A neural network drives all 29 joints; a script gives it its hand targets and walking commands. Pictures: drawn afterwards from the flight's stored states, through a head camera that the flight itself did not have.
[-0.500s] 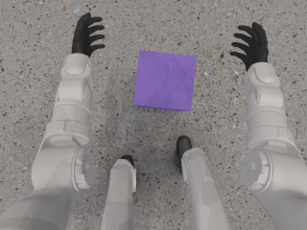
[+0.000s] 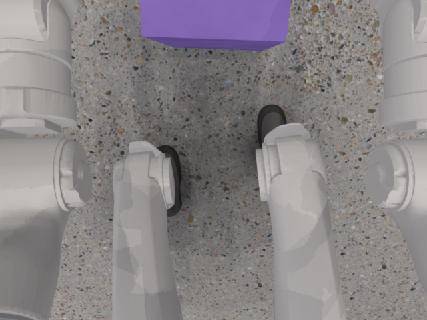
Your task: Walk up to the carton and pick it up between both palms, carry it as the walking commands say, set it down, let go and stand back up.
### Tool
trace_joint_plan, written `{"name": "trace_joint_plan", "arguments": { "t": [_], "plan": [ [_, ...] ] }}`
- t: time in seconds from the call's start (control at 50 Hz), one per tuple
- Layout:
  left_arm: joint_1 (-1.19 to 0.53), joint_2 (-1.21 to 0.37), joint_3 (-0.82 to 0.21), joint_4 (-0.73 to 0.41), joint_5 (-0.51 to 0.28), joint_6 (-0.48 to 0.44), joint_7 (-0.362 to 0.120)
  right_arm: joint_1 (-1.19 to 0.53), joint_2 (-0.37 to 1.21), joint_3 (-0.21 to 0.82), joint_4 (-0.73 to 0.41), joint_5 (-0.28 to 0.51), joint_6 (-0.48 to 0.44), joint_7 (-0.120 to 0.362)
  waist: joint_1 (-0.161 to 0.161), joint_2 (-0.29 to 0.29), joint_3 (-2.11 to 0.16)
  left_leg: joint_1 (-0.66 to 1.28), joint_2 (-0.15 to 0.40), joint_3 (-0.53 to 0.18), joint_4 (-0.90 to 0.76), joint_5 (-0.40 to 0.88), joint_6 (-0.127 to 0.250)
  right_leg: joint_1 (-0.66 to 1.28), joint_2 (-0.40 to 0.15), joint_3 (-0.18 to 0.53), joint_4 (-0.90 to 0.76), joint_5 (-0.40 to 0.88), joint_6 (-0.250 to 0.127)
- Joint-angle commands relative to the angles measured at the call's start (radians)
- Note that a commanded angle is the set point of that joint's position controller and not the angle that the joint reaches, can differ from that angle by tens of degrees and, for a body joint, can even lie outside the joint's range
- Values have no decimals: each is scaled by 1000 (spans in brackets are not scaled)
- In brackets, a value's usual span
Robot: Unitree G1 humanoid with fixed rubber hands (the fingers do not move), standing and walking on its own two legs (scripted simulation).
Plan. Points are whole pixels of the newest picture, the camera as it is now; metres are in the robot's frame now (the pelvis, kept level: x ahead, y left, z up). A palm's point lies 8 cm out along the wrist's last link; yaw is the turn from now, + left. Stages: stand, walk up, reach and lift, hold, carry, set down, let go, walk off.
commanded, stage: reach and lift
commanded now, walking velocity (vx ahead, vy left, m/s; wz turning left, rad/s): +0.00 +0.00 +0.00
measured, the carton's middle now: out of the picture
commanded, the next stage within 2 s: none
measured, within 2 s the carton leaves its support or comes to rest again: neither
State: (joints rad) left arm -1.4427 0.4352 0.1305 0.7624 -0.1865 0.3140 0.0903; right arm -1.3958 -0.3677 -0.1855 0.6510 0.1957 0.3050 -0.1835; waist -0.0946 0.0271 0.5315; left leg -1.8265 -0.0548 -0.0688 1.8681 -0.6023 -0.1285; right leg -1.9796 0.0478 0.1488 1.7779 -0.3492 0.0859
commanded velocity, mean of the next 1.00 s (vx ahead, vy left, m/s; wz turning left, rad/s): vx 0.00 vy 0.00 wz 0.00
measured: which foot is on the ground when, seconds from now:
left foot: down 0.00-1.00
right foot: down 0.00-1.00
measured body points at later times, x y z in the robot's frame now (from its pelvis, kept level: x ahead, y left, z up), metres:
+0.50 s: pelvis +0.02 +0.02 -0.07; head +0.42 -0.01 +0.12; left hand +0.60 +0.12 -0.29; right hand +0.55 -0.24 -0.29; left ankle +0.11 +0.16 -0.44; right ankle +0.17 -0.14 -0.44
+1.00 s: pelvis +0.00 +0.01 -0.10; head +0.38 -0.01 +0.13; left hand +0.59 +0.13 -0.28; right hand +0.54 -0.24 -0.28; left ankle +0.11 +0.15 -0.44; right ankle +0.17 -0.14 -0.44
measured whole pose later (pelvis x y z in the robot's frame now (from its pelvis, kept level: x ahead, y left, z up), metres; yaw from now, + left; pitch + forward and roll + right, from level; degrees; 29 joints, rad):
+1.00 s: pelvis +0.00 +0.01 -0.10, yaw +2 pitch +32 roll -1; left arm -1.56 0.42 -0.04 1.10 -0.21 0.13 0.08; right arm -1.51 -0.38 -0.26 1.14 0.17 0.06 -0.10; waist -0.12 0.03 0.52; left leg -2.14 -0.07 -0.09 2.21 -0.63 -0.09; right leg -2.22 -0.03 0.11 2.08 -0.41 0.11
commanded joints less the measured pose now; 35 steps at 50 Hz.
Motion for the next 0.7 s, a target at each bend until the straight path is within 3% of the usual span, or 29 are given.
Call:
{"name": "trace_joint_plan", "arguments": {
  "t": [0.0, 0.02, 0.04, 0.06, 0.08, 0.1, 0.12, 0.14, 0.18, 0.2, 0.22, 0.26, 0.28, 0.3, 0.32, 0.36, 0.38, 0.4, 0.42, 0.44, 0.5, 0.52, 0.54, 0.56, 0.58, 0.6, 0.62, 0.66, 0.68],
  "plan": [
    [-358, 203, 102, 149, 39, -82, -17, -406, -79, 5, 137, -15, -61, 7, 139, -150, -1599, -30, -13, 217, -154, -39, 111, 937, -33, -150, -52, -44, -22],
    [-307, 173, 71, 281, 46, -97, -42, -381, -57, 2, 232, -33, -74, 24, 87, -130, -1551, -27, -8, 221, -147, -56, 107, 878, -34, -169, -63, -88, -18],
    [-313, 172, 90, 194, 62, -113, -56, -370, -69, 20, 153, -39, -88, 31, 82, -135, -1641, 56, -3, 206, -134, 19, 101, 890, -23, -183, -49, -32, -3],
    [-228, 151, 95, 462, 100, -117, -78, -278, -12, -10, 364, -67, -94, 57, 68, -124, -1337, -132, 12, 204, -143, -106, 108, 713, -28, -200, -56, -131, -3],
    [-288, 151, 95, 324, 103, -132, -94, -350, -28, -3, 211, -60, -113, 64, 83, -72, -1465, -41, 10, 196, -118, -17, 99, 781, -27, -198, -34, -44, 8],
    [-351, 153, 74, 300, 111, -145, -99, -340, -36, -70, 256, -91, -121, 78, 20, -46, -1438, -25, 20, 174, -150, -34, 101, 697, -18, -234, -14, -48, 9],
    [-406, 118, 58, 259, 67, -161, -95, -378, -39, -75, 228, -104, -154, 84, 0, -80, -1423, 6, 17, 154, -116, 22, 94, 669, -38, -245, 14, 17, 5],
    [-373, 122, 56, 295, 92, -179, -92, -330, -62, -94, 337, -119, -170, 92, 22, -30, -1355, -45, 18, 167, -99, 36, 71, 650, -33, -225, 35, 55, -6],
    [-497, 129, 14, 226, 85, -194, -68, -366, -137, -168, 294, -159, -190, 86, -47, 60, -1403, 102, 24, 133, -107, 86, 53, 514, -45, -258, 52, 60, -8],
    [-472, 77, -59, 164, 60, -199, -58, -343, -113, -141, 252, -133, -203, 89, -56, 41, -1531, 209, 14, 124, -86, 131, 48, 558, -38, -256, 73, 73, -10],
    [-483, 61, -59, 299, 31, -198, -58, -318, -142, -166, 423, -148, -207, 95, -100, 68, -1397, 145, 21, 121, -81, 61, 44, 444, -55, -268, 78, 11, -29],
    [-483, 61, -88, 134, 49, -200, -34, -302, -190, -185, 291, -153, -226, 105, -127, 102, -1593, 296, 7, 122, -73, 165, 40, 483, -33, -296, 109, 87, -21],
    [-412, -16, -170, 190, 38, -193, -30, -248, -176, -212, 369, -162, -233, 112, -159, 167, -1559, 356, 14, 117, -63, 189, 34, 425, -50, -312, 105, 93, -29],
    [-493, 0, -148, 114, 32, -204, -16, -333, -184, -221, 257, -147, -257, 112, -159, 180, -1652, 406, 6, 82, -70, 293, 34, 379, -39, -332, 149, 181, -27],
    [-446, -1, -154, 174, 44, -194, -5, -288, -206, -218, 300, -140, -263, 117, -175, 162, -1628, 430, 9, 96, -59, 303, 31, 376, -51, -346, 140, 176, -26],
    [-494, 72, -145, 46, 28, -196, 22, -368, -230, -139, 176, -56, -265, 100, -97, 140, -1905, 563, -11, 147, 15, 418, 30, 605, -46, -315, 153, 285, -27],
    [-473, 58, -167, 54, -11, -197, 27, -366, -259, -157, 214, -40, -264, 98, -124, 151, -1890, 560, -6, 128, 23, 425, 31, 586, -38, -315, 184, 307, -20],
    [-476, 129, -123, 91, 7, -212, 33, -355, -261, -141, 231, -31, -269, 94, -87, 124, -1853, 492, -9, 148, 75, 457, 32, 610, -41, -286, 199, 352, -12],
    [-480, 123, -118, 51, 1, -216, 42, -360, -263, -161, 186, -39, -280, 89, -126, 92, -1890, 460, -5, 123, 73, 487, 39, 640, -44, -296, 228, 431, -9],
    [-381, 75, -147, 73, 8, -220, 47, -233, -246, -161, 285, -51, -288, 96, -135, 109, -1863, 422, -5, 128, 78, 516, 23, 652, -41, -295, 243, 469, -16],
    [-312, 109, -103, 102, -3, -224, 43, -292, -193, -103, 225, -9, -298, 86, -64, -67, -1865, 243, -18, 136, 101, 448, 44, 818, -51, -243, 262, 539, -6],
    [-354, 74, -122, 63, -28, -238, 38, -265, -158, -93, 253, -4, -298, 85, -84, -17, -1761, 191, -19, 137, 125, 452, 52, 701, -43, -236, 264, 530, -8],
    [-377, 121, -108, 3, -15, -247, 37, -281, -80, -31, 204, 37, -298, 82, -26, -54, -1832, 210, -15, 154, 127, 479, 53, 800, -66, -229, 262, 597, -7],
    [-376, 146, -78, 15, 5, -249, 30, -299, -96, -20, 188, 68, -294, 80, 16, 8, -1784, 117, -14, 177, 140, 400, 50, 792, -58, -204, 263, 553, -14],
    [-373, 76, -94, 99, -13, -244, 19, -337, -56, -18, 264, 61, -285, 86, -1, -39, -1585, -20, -5, 170, 125, 299, 63, 704, -70, -197, 254, 460, -17],
    [-361, 111, -63, 121, 13, -249, 17, -369, -44, -8, 247, 62, -283, 100, 45, -10, -1516, 60, -1, 172, 94, 264, 69, 619, -60, -213, 220, 319, -8],
    [-392, 117, -60, 143, 39, -251, 16, -324, -93, -2, 318, 66, -279, 98, 38, 52, -1485, 41, 18, 175, 95, 263, 44, 600, -64, -217, 229, 311, -19],
    [-351, 99, -98, 133, 31, -243, -4, -281, -72, -41, 269, 9, -282, 90, -49, 35, -1540, 73, 14, 148, 118, 328, 61, 602, -59, -243, 244, 418, 3],
    [-316, 82, -100, 148, 19, -241, -8, -239, -101, -56, 293, 7, -289, 84, -56, 68, -1566, 115, 5, 165, 113, 302, 59, 637, -48, -234, 234, 384, -14]
  ]
}}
